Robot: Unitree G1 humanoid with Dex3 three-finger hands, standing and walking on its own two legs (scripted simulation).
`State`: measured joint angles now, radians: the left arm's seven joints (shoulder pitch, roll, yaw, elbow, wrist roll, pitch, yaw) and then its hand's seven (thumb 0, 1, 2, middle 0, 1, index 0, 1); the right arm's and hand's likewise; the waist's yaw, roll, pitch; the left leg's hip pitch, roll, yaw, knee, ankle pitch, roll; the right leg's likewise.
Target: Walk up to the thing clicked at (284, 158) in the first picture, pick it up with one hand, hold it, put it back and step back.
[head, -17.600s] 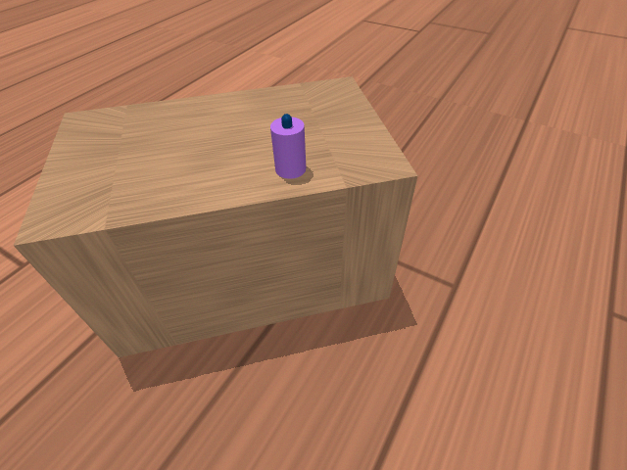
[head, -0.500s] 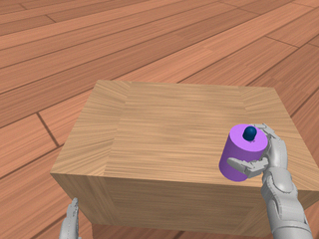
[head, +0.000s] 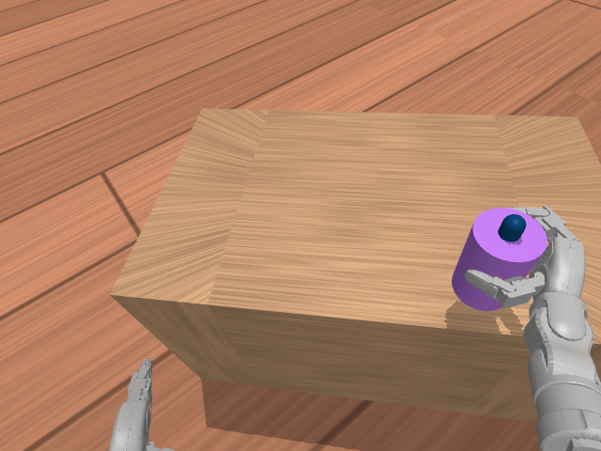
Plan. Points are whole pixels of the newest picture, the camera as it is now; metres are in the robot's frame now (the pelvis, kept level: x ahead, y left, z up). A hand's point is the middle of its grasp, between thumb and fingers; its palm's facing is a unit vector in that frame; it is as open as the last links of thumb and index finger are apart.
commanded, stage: crouch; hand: right
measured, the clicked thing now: (496, 256) +0.39 -0.21 +0.03
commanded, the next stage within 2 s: lower in 0.40 s
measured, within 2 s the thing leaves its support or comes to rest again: rests again in 1.64 s
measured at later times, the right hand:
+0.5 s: hand (504, 249) +0.42 -0.24 +0.00, palm faces +0.29 +0.96 -0.02, open 11.5 cm
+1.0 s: hand (490, 261) +0.44 -0.24 -0.06, palm faces +0.26 +0.96 -0.01, open 11.5 cm
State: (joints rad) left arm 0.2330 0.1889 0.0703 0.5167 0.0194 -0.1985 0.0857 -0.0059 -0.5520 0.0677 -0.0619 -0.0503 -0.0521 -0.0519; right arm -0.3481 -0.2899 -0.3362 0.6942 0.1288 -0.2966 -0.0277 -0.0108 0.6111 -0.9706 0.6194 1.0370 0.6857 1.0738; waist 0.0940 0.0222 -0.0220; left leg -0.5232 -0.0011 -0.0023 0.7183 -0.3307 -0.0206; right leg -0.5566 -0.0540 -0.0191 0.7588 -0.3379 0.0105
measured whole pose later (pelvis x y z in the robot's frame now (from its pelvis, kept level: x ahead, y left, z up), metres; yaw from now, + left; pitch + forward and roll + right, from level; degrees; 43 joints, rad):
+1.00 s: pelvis -0.02 -0.01 -0.06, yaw +1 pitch +19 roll +3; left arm 0.32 0.25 0.05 0.20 0.07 -0.13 0.04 -0.01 -0.55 0.06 -0.06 -0.04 -0.05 -0.05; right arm -0.60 -0.45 -0.47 1.06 0.06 -0.46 0.04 -0.01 0.61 -0.97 0.62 1.04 0.69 1.08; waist 0.19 0.05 -0.10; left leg -0.94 -0.02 0.01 1.04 -0.43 -0.03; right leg -0.99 -0.07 0.01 1.11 -0.45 0.00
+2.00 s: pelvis -0.02 +0.00 -0.06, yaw +0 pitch +19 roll +4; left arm 0.40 0.28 0.07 0.04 0.04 -0.02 0.01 -0.01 -0.51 0.04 -0.06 -0.05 -0.06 -0.04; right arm -0.66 -0.50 -0.55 1.04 0.05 -0.43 0.10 -0.01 0.57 -0.11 0.19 0.16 0.20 0.16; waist 0.19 0.03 -0.13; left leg -0.97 -0.01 0.04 1.09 -0.46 -0.02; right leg -1.03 -0.06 0.04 1.16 -0.48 0.01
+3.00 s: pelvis +0.03 -0.01 +0.00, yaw -2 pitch +5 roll +1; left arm 0.37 0.27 0.10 0.33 -0.07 0.06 0.08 0.00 -0.50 0.07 -0.06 -0.05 -0.05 -0.05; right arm 0.33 -0.30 -0.20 0.14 0.08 0.03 -0.08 -0.02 0.48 -0.07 0.07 0.06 0.07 0.05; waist -0.02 -0.01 -0.08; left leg -0.42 0.02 0.01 0.72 -0.39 -0.03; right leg -0.47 -0.03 0.00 0.77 -0.39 0.00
